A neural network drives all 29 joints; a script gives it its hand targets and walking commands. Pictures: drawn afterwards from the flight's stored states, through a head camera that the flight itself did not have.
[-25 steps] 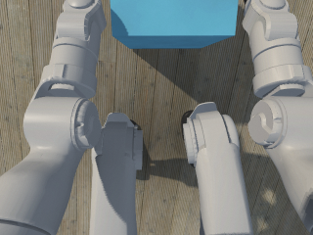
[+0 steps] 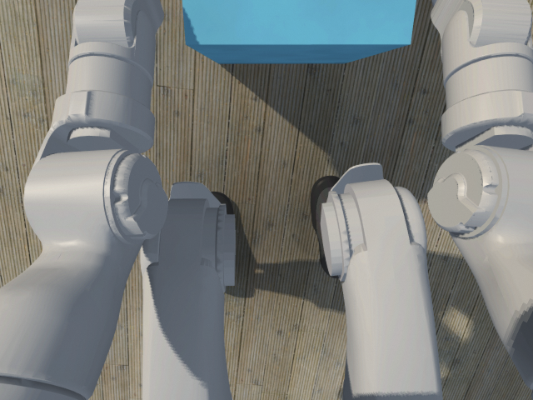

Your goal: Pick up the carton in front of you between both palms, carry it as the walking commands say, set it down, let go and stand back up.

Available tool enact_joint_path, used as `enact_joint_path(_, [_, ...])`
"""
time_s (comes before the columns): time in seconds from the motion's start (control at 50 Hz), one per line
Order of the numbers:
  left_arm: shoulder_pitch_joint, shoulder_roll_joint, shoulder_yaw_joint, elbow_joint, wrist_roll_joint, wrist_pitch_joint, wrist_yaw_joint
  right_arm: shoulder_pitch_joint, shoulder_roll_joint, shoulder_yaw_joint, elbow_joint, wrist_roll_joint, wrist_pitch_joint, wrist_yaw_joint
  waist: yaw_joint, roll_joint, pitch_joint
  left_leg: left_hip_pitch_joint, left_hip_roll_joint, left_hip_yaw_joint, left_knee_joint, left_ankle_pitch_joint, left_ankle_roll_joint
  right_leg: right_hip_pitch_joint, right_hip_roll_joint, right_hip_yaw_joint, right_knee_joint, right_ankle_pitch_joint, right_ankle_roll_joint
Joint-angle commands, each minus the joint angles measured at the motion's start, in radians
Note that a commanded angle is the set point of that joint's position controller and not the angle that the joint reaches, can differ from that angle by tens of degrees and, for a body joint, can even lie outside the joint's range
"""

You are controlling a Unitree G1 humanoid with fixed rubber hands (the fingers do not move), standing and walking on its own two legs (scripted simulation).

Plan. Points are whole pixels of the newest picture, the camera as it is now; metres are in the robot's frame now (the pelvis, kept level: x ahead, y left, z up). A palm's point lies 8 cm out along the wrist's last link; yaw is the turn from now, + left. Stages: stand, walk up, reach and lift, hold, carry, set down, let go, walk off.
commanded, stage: set down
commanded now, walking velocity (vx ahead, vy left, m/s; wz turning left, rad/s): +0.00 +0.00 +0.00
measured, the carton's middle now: out of the picture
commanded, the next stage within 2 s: let go in 1.44 s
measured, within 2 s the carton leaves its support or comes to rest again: neither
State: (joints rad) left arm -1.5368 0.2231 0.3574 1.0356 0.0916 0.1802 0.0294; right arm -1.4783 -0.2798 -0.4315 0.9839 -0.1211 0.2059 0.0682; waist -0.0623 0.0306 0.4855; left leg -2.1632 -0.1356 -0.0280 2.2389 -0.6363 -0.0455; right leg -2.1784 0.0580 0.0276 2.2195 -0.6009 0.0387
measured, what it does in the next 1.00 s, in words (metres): rises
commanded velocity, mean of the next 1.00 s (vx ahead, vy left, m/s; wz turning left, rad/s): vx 0.00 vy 0.00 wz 0.00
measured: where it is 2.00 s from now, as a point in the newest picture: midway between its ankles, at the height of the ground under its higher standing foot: (274, 251)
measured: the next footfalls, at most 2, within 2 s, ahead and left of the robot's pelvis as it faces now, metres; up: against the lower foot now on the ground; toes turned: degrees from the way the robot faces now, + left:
none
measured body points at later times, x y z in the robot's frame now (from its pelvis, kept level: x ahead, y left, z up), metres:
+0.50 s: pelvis +0.01 +0.00 -0.01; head +0.38 -0.02 +0.24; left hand +0.60 +0.14 -0.17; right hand +0.57 -0.25 -0.17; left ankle +0.10 +0.11 -0.33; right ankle +0.11 -0.12 -0.33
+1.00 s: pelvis +0.01 -0.01 +0.12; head +0.36 -0.03 +0.40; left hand +0.60 +0.14 +0.00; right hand +0.57 -0.25 +0.00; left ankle +0.10 +0.11 -0.34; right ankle +0.11 -0.12 -0.34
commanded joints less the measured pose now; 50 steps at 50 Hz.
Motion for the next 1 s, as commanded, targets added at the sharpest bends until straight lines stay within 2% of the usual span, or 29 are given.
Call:
enact_joint_path(0.0, [-0.346,-0.632,-0.223,0.049,-0.036,0.028,-0.165,-0.397,0.621,0.237,0.037,0.036,0.011,0.169,-0.02,0.027,-0.744,0.296,-0.012,0.048,-0.181,0.134,0.052,0.327,0.028,-0.048,-0.168,0.151,-0.043])
enact_joint_path(0.06, [-0.338,-0.571,-0.218,0.034,-0.03,0.016,-0.149,-0.383,0.574,0.219,0.042,0.033,-0.002,0.155,-0.013,0.02,-0.765,0.338,-0.005,0.056,-0.172,0.157,0.041,0.36,0.023,-0.058,-0.158,0.174,-0.032])
enact_joint_path(0.1, [-0.291,-0.4,-0.179,0.019,-0.02,-0.004,-0.111,-0.33,0.41,0.172,0.043,0.024,-0.025,0.114,-0.012,0.02,-0.796,0.383,0.006,0.065,-0.165,0.183,0.026,0.403,0.015,-0.068,-0.153,0.202,-0.023])
enact_joint_path(0.12, [-0.246,-0.245,-0.147,0.016,-0.017,-0.02,-0.076,-0.276,0.257,0.13,0.051,0.02,-0.044,0.077,-0.019,0.018,-0.811,0.399,0.015,0.068,-0.163,0.204,0.017,0.423,0.01,-0.073,-0.15,0.229,-0.017])
enact_joint_path(0.14, [-0.193,-0.005,-0.101,0.013,-0.014,-0.043,-0.018,-0.217,0.022,0.07,0.049,0.019,-0.072,0.014,-0.023,0.013,-0.851,0.417,0.024,0.071,-0.164,0.222,0.008,0.449,0.003,-0.075,-0.148,0.253,-0.009])
enact_joint_path(0.16, [-0.189,0.154,-0.099,-0.015,-0.031,-0.066,0.033,-0.209,-0.141,0.053,0.047,0.036,-0.099,-0.042,-0.024,0.005,-0.921,0.449,0.034,0.068,-0.163,0.261,0.0,0.473,-0.001,-0.073,-0.148,0.289,-0.002])
enact_joint_path(0.2, [-0.26,0.237,-0.14,-0.036,-0.099,-0.092,0.084,-0.271,-0.239,0.076,0.032,0.105,-0.138,-0.106,-0.024,0.009,-1.076,0.484,0.045,0.056,-0.143,0.367,-0.009,0.516,-0.006,-0.063,-0.13,0.395,0.001])
enact_joint_path(0.24, [-0.296,0.263,-0.192,-0.042,-0.173,-0.107,0.098,-0.298,-0.274,0.129,0.047,0.181,-0.161,-0.129,-0.027,0.019,-1.192,0.489,0.06,0.049,-0.122,0.447,-0.007,0.547,-0.018,-0.056,-0.105,0.491,-0.005])
enact_joint_path(0.32, [-0.292,0.227,-0.296,-0.054,-0.288,-0.117,0.086,-0.282,-0.27,0.229,0.071,0.291,-0.18,-0.131,-0.048,0.036,-1.329,0.522,0.073,0.044,-0.109,0.508,0.001,0.581,-0.034,-0.05,-0.094,0.573,-0.018])
enact_joint_path(0.4, [-0.265,0.234,-0.32,-0.079,-0.332,-0.101,0.084,-0.268,-0.284,0.264,0.047,0.338,-0.166,-0.133,-0.053,0.026,-1.432,0.547,0.071,0.054,-0.129,0.474,0.008,0.634,-0.04,-0.052,-0.12,0.563,-0.023])
enact_joint_path(0.54, [-0.266,0.278,-0.248,-0.187,-0.281,-0.039,0.117,-0.291,-0.302,0.251,-0.11,0.325,-0.095,-0.157,-0.022,-0.018,-1.648,0.602,0.05,0.094,-0.247,0.367,0.03,0.793,-0.018,-0.075,-0.235,0.486,-0.024])
enact_joint_path(0.6, [-0.244,0.27,-0.204,-0.151,-0.242,-0.009,0.122,-0.267,-0.265,0.238,-0.092,0.302,-0.059,-0.158,-0.004,-0.03,-1.54,0.54,0.044,0.098,-0.316,0.289,0.036,0.743,-0.011,-0.075,-0.305,0.4,-0.021])
enact_joint_path(0.66, [-0.206,0.239,-0.165,-0.081,-0.202,-0.008,0.107,-0.226,-0.218,0.214,-0.035,0.265,-0.053,-0.148,0.003,-0.038,-1.403,0.459,0.048,0.089,-0.37,0.248,0.035,0.661,-0.01,-0.067,-0.361,0.354,-0.013])
enact_joint_path(0.74, [-0.168,0.21,-0.13,-0.055,-0.161,-0.019,0.086,-0.189,-0.194,0.173,-0.019,0.214,-0.062,-0.137,0.001,-0.031,-1.382,0.446,0.052,0.083,-0.436,0.26,0.028,0.636,-0.007,-0.067,-0.424,0.364,-0.006])
enact_joint_path(0.82, [-0.162,0.206,-0.12,-0.092,-0.146,-0.018,0.078,-0.172,-0.202,0.143,-0.056,0.184,-0.06,-0.131,-0.01,-0.018,-1.455,0.51,0.046,0.083,-0.504,0.294,0.021,0.674,-0.003,-0.076,-0.489,0.393,-0.006])
enact_joint_path(0.98, [-0.146,0.22,-0.148,-0.235,-0.169,0.021,0.081,-0.139,-0.237,0.142,-0.195,0.204,-0.021,-0.116,-0.023,0.007,-1.69,0.726,0.03,0.087,-0.634,0.415,0.018,0.859,0.01,-0.084,-0.617,0.517,-0.01])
